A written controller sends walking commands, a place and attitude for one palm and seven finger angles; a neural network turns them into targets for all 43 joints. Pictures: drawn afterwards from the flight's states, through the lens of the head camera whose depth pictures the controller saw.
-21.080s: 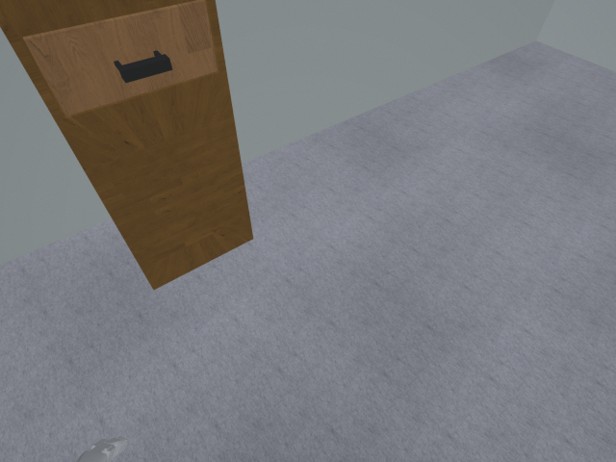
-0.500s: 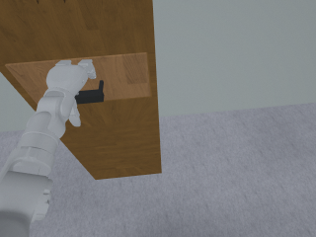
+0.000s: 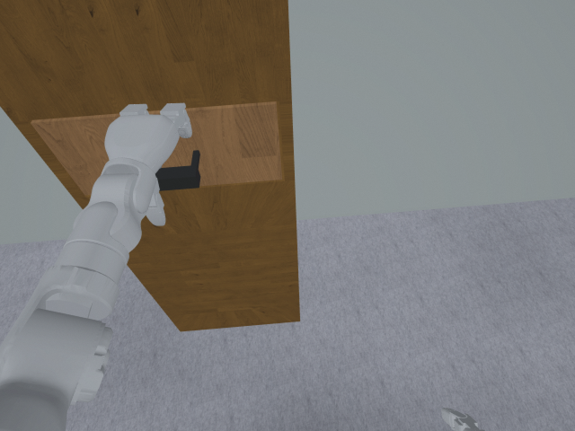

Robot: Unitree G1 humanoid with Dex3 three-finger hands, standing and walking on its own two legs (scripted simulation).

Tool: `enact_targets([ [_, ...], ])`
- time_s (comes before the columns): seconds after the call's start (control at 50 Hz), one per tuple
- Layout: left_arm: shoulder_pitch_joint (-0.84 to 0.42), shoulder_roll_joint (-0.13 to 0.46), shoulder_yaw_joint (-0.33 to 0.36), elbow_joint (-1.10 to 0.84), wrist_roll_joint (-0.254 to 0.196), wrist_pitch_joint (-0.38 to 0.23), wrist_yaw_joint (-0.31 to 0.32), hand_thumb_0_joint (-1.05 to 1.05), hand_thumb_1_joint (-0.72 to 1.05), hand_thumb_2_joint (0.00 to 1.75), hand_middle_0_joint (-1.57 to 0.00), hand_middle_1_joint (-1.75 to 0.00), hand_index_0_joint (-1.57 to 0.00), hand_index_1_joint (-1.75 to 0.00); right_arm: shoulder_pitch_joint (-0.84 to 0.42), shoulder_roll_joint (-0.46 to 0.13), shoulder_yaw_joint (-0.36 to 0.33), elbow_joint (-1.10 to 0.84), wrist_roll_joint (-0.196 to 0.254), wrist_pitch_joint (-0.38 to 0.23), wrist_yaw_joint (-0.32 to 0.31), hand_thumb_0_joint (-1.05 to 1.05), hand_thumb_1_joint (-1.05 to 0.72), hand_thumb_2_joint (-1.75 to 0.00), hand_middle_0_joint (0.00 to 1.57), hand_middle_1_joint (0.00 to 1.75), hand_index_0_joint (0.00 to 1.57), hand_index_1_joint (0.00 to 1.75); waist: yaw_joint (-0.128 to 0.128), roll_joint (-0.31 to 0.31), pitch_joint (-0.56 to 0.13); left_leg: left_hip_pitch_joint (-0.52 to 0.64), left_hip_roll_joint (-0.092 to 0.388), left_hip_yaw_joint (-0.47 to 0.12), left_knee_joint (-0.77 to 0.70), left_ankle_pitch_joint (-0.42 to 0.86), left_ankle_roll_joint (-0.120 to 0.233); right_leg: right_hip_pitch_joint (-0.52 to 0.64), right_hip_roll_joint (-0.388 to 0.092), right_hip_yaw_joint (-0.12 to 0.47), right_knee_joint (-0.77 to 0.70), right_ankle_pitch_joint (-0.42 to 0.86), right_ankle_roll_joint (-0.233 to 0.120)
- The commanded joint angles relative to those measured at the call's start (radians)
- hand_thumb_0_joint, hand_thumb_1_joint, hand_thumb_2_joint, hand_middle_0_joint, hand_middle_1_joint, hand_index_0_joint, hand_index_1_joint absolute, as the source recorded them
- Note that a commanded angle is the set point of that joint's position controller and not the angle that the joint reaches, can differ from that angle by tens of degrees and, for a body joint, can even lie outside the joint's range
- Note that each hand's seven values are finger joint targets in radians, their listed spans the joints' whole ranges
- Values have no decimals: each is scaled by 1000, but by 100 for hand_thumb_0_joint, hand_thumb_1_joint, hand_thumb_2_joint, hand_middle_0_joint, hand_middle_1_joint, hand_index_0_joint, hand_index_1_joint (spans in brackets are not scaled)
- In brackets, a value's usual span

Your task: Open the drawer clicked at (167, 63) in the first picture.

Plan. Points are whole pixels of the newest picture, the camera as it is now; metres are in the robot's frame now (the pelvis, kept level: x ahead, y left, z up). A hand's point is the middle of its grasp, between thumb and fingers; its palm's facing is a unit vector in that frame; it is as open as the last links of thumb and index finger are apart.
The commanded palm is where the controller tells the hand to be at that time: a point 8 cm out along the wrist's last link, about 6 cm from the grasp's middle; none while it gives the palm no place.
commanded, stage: move the hooked fingers above the handle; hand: left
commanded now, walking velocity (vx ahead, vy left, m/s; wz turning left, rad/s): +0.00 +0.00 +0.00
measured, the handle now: (167, 168) +0.51 +0.23 +0.06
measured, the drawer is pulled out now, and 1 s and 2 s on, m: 0.00 0.00 0.00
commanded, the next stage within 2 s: none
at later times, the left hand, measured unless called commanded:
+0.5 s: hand (165, 152) +0.48 +0.20 +0.13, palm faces +0.14 -0.01 -0.99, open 13.8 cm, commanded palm +0.44 +0.25 +0.18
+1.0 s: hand (180, 144) +0.48 +0.18 +0.14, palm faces +0.16 -0.06 -0.99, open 13.8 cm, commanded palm +0.45 +0.24 +0.18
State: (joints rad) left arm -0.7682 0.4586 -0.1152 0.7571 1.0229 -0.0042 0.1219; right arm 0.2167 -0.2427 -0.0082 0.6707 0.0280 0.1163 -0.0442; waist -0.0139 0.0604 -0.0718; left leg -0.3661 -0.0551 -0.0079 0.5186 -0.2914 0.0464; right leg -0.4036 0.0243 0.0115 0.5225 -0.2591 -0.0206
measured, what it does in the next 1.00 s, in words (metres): stands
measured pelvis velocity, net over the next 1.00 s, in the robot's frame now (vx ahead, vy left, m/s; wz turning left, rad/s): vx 0.00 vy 0.00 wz -0.01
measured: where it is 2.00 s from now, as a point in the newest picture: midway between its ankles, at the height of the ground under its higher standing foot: outside the picture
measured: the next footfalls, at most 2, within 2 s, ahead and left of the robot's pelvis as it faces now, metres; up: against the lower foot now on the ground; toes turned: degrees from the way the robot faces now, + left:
none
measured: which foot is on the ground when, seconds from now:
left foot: down 0.00-1.00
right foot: down 0.00-1.00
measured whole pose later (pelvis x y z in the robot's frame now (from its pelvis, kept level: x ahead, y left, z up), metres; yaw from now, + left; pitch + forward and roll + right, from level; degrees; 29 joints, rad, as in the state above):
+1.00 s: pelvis +0.00 +0.00 +0.00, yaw +0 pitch +10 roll +0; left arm -0.88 0.46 -0.13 0.81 1.00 -0.06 0.20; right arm 0.21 -0.26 0.00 0.69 0.03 0.09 -0.06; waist -0.04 0.05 -0.07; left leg -0.42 -0.05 0.00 0.54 -0.29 0.05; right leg -0.46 0.03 0.02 0.53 -0.25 -0.01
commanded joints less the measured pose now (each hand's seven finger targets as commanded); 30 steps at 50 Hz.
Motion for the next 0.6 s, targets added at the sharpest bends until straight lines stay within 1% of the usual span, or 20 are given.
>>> enact_targets([
  [0.0,-498,359,170,-97,5,82,79,0,-50,30,-30,-120,-30,-120,6,-141,-42,-84,5,-25,-12,0,-90,-90,20,30,20,30,19,-47,-383,102,23,9,-53,382,-22,233,-2,-13,-30,280,-29],
  [0.06,-518,257,53,-12,-14,127,14,0,-50,30,-30,-120,-30,-120,23,-155,-44,-76,16,-20,-17,0,-90,-90,20,30,20,30,-33,-92,-326,99,28,19,-56,333,-10,191,-10,-15,-50,281,-16],
  [0.12,-513,121,-67,-82,-44,105,-79,0,-50,30,-30,-120,-30,-120,37,-158,-58,-94,20,-22,-19,0,-90,-90,20,30,20,30,-61,-93,-360,171,25,10,-37,364,2,174,-12,-9,-61,305,-10],
  [0.16,-537,133,-66,-137,-59,57,-121,0,-50,30,-30,-120,-30,-120,41,-161,-59,-95,15,-23,-27,0,-90,-90,20,30,20,30,-71,-76,-349,189,20,-1,-24,363,6,151,-11,-6,-62,304,-10],
  [0.2,-575,128,-67,-210,-76,-9,-139,0,-50,30,-30,-120,-30,-120,48,-155,-59,-99,9,-29,-32,0,-90,-90,20,30,20,30,-75,-76,-345,189,15,-11,-15,372,10,148,-10,-2,-60,310,-13],
  [0.24,-581,232,31,-239,-71,-66,-112,0,-50,30,-30,-120,-30,-120,63,-149,-60,-91,6,-29,-35,0,-90,-90,20,30,20,30,-42,-26,-368,179,11,-13,-9,386,4,163,-9,4,-42,323,-20],
  [0.28,-564,354,151,-237,-57,-98,-55,0,-50,30,-30,-120,-30,-120,71,-143,-55,-88,1,-27,-36,0,-90,-90,20,30,20,30,-3,-21,-401,134,9,-10,-9,417,-3,209,-7,5,-19,353,-26],
  [0.3,-552,459,247,-233,-48,-105,-15,0,-50,30,-30,-120,-30,-120,73,-150,-53,-84,-4,-26,-36,0,-90,-90,20,30,20,30,24,-22,-422,96,9,-10,-13,433,-8,248,-6,6,-10,365,-30],
  [0.32,-547,444,244,-214,-40,-95,25,0,-50,30,-30,-120,-30,-120,60,-134,-48,-86,-4,-27,-31,0,-90,-90,20,30,20,30,27,2,-406,72,8,-5,-16,432,-11,247,-6,5,-3,370,-30],
  [0.34,-521,479,291,-186,-28,-77,67,0,-50,30,-30,-120,-30,-120,54,-130,-45,-80,-1,-28,-29,0,-90,-90,20,30,20,30,42,-17,-392,37,9,-2,-22,422,-16,260,-4,0,2,362,-31],
  [0.36,-514,448,259,-169,-20,-50,100,0,-50,30,-30,-120,-30,-120,38,-126,-41,-81,1,-30,-24,0,-90,-90,20,30,20,30,42,-3,-367,17,9,9,-30,405,-21,257,-5,1,-3,356,-31],
  [0.38,-497,464,269,-155,-11,-19,130,0,-50,30,-30,-120,-30,-120,25,-129,-41,-78,4,-34,-21,0,-90,-90,20,30,20,30,53,0,-371,15,12,19,-35,407,-25,269,-4,3,-4,360,-32],
  [0.42,-443,494,280,-116,4,46,158,0,-50,30,-30,-120,-30,-120,0,-133,-36,-79,6,-33,-15,0,-90,-90,20,30,20,30,75,-2,-423,7,14,36,-46,430,-30,348,-12,14,-2,410,-28],
  [0.44,-424,480,261,-100,4,78,151,0,-50,30,-30,-120,-30,-120,-8,-136,-37,-80,7,-31,-13,0,-90,-90,20,30,20,30,75,-3,-445,14,15,45,-46,440,-28,371,-14,20,0,444,-25],
  [0.46,-381,462,248,-62,0,111,131,0,-50,30,-30,-120,-30,-120,-6,-141,-41,-78,7,-27,-12,0,-90,-90,20,30,20,30,69,-32,-457,16,17,54,-47,445,-24,389,-18,18,0,473,-19],
  [0.48,-378,475,250,-75,-6,124,108,0,-50,30,-30,-120,-30,-120,-8,-149,-38,-79,13,-20,-12,0,-90,-90,20,30,20,30,67,-59,-443,13,19,55,-55,444,-23,392,-19,17,-8,481,-15],
  [0.5,-339,491,270,-57,-18,139,88,0,-50,30,-30,-120,-30,-120,-24,-152,-38,-86,15,-12,-15,0,-90,-90,20,30,20,30,75,-102,-456,8,17,57,-60,435,-17,426,-19,24,-12,483,-11],
  [0.52,-357,500,257,-70,-21,150,65,0,-50,30,-30,-120,-30,-120,-27,-161,-37,-93,17,-7,-21,0,-90,-90,20,30,20,30,61,-110,-457,7,18,60,-66,405,-11,436,-26,28,-18,483,-3],
  [0.56,-353,415,175,-57,-29,161,-2,0,-50,30,-30,-120,-30,-120,-15,-172,-45,-103,26,-5,-31,0,-90,-90,20,30,20,30,16,-141,-376,30,19,59,-73,368,2,362,-20,9,-47,440,2],
  [0.58,-362,403,156,-72,-29,152,-31,0,-50,30,-30,-120,-30,-120,-9,-179,-46,-106,28,-6,-35,0,-90,-90,20,30,20,30,3,-147,-367,48,21,54,-74,354,7,339,-19,7,-57,416,5],
])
